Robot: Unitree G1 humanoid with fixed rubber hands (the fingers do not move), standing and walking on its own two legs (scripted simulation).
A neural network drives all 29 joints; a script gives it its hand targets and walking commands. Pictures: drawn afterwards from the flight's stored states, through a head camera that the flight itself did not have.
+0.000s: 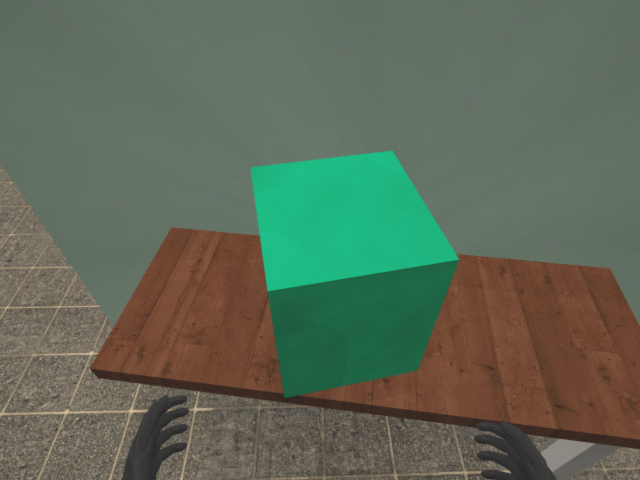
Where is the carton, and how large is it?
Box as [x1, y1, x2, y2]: [250, 151, 458, 397]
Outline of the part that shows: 392,151 250,167 268,297 284,397 417,369 458,261 458,258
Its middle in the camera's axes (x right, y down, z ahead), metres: +0.02 +0.05 +0.55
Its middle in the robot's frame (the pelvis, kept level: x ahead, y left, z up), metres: +0.38 +0.03 +0.04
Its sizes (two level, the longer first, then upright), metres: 0.210 0.200 0.250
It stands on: a table, 0.70 m high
